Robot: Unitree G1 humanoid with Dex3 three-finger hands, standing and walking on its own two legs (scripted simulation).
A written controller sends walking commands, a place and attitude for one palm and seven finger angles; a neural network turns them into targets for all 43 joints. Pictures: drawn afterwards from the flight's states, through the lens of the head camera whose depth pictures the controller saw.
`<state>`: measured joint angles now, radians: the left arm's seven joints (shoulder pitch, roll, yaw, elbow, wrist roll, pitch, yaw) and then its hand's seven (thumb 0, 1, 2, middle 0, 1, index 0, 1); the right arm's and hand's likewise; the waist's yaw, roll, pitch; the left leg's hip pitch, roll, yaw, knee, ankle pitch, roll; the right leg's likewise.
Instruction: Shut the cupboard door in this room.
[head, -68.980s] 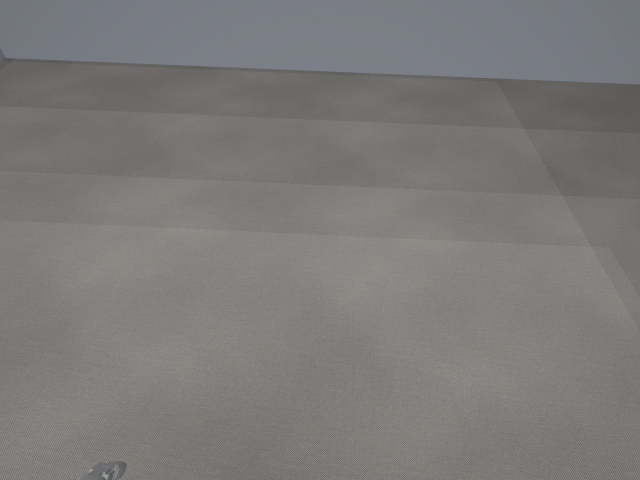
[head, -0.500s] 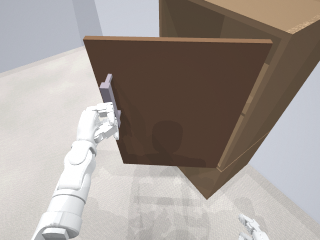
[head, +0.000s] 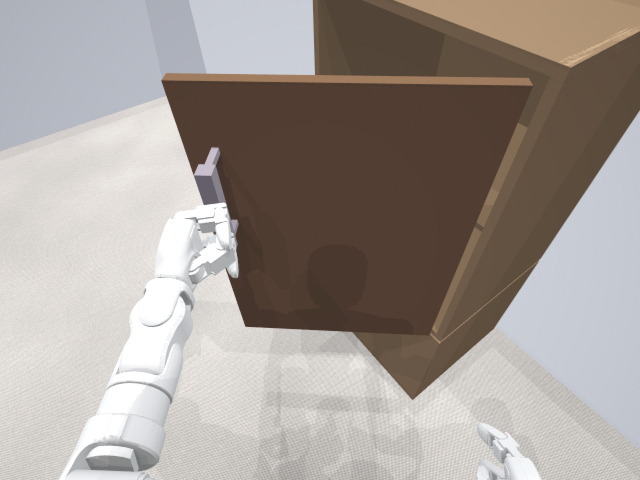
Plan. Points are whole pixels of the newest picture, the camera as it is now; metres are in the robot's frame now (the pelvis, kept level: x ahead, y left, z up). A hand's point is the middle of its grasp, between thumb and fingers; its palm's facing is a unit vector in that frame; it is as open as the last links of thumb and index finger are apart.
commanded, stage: push the door shut along its arc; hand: left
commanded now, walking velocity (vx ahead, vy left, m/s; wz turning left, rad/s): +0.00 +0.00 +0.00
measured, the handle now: (221, 203) +0.46 +0.16 +0.09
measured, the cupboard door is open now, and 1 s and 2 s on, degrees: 50 34 21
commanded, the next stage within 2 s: pull the fist back off the door in 1.76 s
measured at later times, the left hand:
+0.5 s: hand (244, 216) +0.43 +0.12 +0.10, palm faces -0.17 -0.98 -0.04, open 3.1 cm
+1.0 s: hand (274, 185) +0.49 +0.09 +0.10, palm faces -0.30 -0.96 -0.02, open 3.1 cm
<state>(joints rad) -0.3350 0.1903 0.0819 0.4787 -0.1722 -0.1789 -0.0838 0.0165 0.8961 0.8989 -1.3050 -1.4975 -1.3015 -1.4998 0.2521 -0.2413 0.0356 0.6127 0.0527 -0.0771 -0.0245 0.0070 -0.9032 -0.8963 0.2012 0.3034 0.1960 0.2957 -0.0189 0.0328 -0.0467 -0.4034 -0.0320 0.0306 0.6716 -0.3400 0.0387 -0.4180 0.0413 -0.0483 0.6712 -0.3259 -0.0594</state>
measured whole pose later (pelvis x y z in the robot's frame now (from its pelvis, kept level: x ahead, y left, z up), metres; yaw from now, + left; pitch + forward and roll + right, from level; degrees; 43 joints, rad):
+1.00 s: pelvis -0.01 +0.01 -0.02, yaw -1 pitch +14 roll -1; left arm -1.01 0.37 0.19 1.21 -0.14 -0.30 -0.31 0.02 0.90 0.90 -1.30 -1.50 -1.30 -1.50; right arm 0.41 -0.29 0.02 0.68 0.03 -0.05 -0.01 0.00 -0.90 -0.90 0.20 0.30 0.20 0.30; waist -0.17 0.03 -0.07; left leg -0.70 -0.03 0.04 0.83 -0.38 0.06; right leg -0.71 0.04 -0.04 0.80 -0.35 -0.05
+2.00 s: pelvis +0.00 +0.00 -0.05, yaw +0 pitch +25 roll -2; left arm -1.38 0.36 0.31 1.38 -0.07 -0.19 0.01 0.02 0.89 0.92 -1.30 -1.50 -1.30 -1.50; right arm 0.46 -0.28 0.02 0.69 -0.05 -0.07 0.04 0.00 -0.90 -0.90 0.20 0.30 0.20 0.30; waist -0.25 0.06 -0.11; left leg -0.97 -0.01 0.01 0.97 -0.43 0.04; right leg -0.96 0.06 -0.08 0.92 -0.39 -0.06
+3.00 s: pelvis +0.00 +0.00 -0.01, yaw -1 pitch +12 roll +1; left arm -0.85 0.13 0.17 1.06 -0.06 -0.36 0.13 0.02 0.90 0.90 -1.30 -1.50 -1.30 -1.50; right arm 0.37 -0.24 0.01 0.66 0.00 -0.01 0.05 0.00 -0.90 -0.90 0.20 0.30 0.20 0.30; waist -0.12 0.04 -0.11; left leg -0.61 -0.02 0.05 0.76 -0.36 0.04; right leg -0.63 0.05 -0.03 0.77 -0.34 -0.07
